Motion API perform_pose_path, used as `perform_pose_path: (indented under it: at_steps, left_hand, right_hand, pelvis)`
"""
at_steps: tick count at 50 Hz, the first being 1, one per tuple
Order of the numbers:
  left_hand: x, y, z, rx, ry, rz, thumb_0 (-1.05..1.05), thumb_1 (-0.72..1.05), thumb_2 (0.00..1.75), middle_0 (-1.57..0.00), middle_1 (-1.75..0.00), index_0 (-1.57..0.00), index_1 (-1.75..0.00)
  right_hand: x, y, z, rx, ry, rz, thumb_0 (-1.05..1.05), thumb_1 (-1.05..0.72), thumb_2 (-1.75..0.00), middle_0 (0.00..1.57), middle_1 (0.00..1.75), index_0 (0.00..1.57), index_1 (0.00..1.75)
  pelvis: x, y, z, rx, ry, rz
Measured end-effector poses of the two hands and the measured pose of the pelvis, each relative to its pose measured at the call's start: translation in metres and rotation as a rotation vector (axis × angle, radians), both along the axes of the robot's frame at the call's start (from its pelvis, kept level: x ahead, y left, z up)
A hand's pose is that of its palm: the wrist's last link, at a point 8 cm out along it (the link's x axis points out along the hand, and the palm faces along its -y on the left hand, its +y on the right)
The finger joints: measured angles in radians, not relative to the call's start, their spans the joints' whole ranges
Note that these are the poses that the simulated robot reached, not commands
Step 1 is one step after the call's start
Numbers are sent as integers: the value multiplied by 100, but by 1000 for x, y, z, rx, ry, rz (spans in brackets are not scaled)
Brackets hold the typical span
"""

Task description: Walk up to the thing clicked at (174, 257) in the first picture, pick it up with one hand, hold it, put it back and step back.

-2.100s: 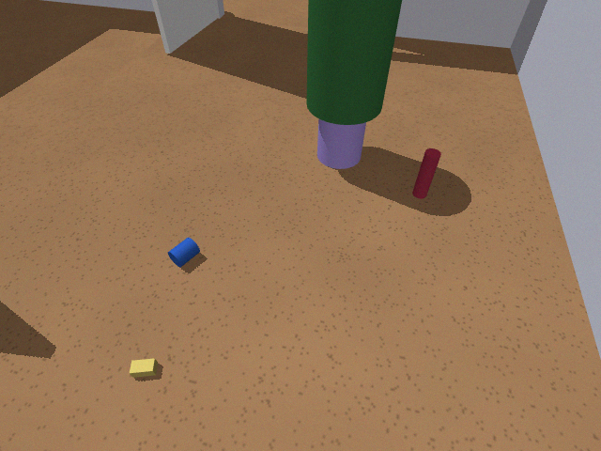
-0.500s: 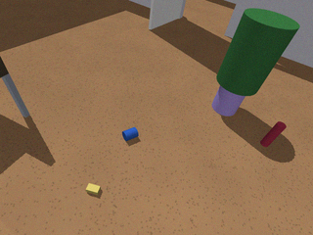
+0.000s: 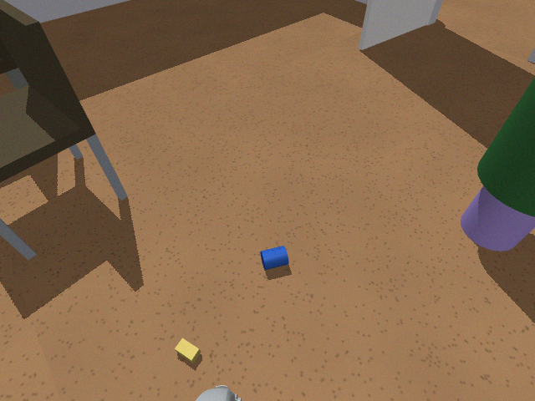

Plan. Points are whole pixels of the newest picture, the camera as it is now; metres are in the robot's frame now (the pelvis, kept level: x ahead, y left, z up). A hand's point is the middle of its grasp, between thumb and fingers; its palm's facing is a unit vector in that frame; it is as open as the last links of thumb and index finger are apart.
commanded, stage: walk up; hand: left
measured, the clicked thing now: (274, 257) +0.79 +0.03 -0.73
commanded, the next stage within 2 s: none
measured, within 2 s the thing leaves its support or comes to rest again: neither
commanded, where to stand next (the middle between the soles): +0.55 -0.35 m, yaw +16 degrees
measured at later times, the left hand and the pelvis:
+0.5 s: hand (190, 364) +0.23 +0.16 -0.16, palm faces +0.05 -0.93 -0.36, open 7.4 cm; pelvis +0.17 -0.14 -0.03, yaw +6 degrees
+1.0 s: hand (277, 324) +0.31 +0.01 -0.18, palm faces +0.14 -0.94 -0.31, open 7.4 cm; pelvis +0.32 -0.26 -0.02, yaw +11 degrees
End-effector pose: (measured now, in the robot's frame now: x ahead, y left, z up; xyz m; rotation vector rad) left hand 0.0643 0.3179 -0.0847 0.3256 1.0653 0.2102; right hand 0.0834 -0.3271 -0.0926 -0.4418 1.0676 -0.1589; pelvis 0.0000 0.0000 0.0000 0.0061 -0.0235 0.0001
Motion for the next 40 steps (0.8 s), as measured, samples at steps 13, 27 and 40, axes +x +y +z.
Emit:
perform_pose_path:
  at_steps: [13, 27, 40]
  left_hand:
    - [42, -48, -59, -67, 155, 69, 1, 90, 90, -21, -30, -21, -29]
    - [162, -125, -34, 30, 32, 78, 1, 90, 90, -21, -30, -21, -29]
    - [158, -217, -23, -6, 141, 226, 1, 90, 90, -21, -30, -21, -30]
  right_hand:
    - [130, -39, 9, -87, -95, 48, 0, -90, -90, 21, 30, 21, 30]
    - [173, -184, -12, -131, 52, 29, 0, -90, -90, 22, 30, 21, 30]
    - [316, -211, -3, -58, 37, 163, 0, -90, -90, 21, 30, 20, 30]
  pelvis:
    - [100, -45, -26, 20, -25, 67]
    - [190, -161, -36, 4, -13, 115]
    - [268, -225, -10, -1, -2, 172]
